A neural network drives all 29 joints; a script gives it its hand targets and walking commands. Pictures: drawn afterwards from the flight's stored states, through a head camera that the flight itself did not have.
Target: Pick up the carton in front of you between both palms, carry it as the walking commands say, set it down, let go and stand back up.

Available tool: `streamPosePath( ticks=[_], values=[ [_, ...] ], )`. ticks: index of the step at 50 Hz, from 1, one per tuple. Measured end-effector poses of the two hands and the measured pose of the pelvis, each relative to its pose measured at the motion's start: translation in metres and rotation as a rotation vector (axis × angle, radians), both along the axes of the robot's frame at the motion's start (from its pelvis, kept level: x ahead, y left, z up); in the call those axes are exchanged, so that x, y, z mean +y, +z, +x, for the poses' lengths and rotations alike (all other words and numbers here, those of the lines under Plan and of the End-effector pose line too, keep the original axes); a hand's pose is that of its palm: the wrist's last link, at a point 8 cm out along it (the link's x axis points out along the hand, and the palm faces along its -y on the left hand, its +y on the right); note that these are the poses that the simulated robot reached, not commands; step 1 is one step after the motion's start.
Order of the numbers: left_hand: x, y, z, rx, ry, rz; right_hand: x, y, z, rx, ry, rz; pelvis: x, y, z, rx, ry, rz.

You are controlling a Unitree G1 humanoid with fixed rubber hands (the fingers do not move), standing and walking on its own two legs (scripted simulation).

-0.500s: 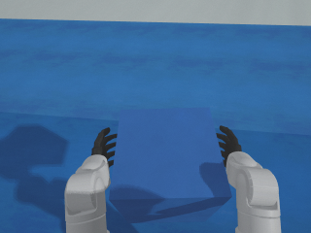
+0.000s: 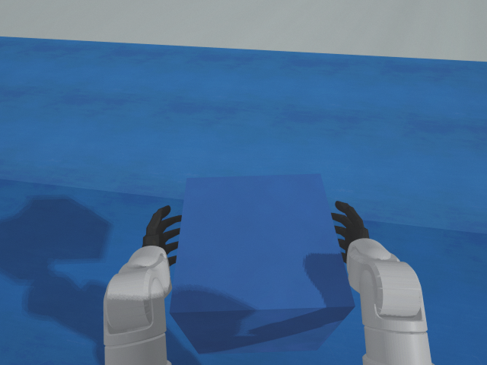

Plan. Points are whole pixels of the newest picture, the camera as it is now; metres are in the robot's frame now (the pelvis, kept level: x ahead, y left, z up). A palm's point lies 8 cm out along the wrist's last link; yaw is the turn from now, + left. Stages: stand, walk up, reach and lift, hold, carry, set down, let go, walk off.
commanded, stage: carry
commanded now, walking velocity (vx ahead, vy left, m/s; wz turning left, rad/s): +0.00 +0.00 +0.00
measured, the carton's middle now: (256, 269) +0.27 +0.01 +0.01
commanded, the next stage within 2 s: none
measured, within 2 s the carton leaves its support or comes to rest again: neither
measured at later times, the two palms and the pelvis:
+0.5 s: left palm (185, 255) +0.29 +0.12 +0.03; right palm (366, 260) +0.28 -0.18 +0.03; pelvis -0.01 -0.02 +0.00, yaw -2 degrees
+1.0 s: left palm (188, 284) +0.24 +0.11 +0.04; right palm (386, 289) +0.22 -0.19 +0.03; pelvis -0.05 -0.03 +0.00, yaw -2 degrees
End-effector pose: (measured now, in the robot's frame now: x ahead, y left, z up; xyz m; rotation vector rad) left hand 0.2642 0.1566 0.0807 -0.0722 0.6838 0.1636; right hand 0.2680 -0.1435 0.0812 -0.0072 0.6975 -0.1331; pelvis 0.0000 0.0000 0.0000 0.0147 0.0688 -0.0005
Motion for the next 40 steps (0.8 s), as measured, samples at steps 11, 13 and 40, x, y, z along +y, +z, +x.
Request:
streamPosePath(
  ticks=[11,13,40],
  values=[
    [-0.015,-0.031,0.012,0.051,-0.071,0.055,-0.016,-0.036,0.001,0.052,-0.022,-0.006,-0.005,0.004,0.010,0.003,-0.007,-0.008],
    [-0.017,-0.033,0.014,0.040,-0.073,0.058,-0.018,-0.038,0.002,0.042,-0.016,-0.011,-0.007,0.005,0.010,0.002,-0.014,-0.006],
    [-0.042,-0.049,-0.011,-0.021,-0.102,0.069,-0.042,-0.053,-0.028,-0.019,-0.023,-0.032,-0.025,-0.005,-0.036,-0.022,-0.033,-0.003]
  ],
)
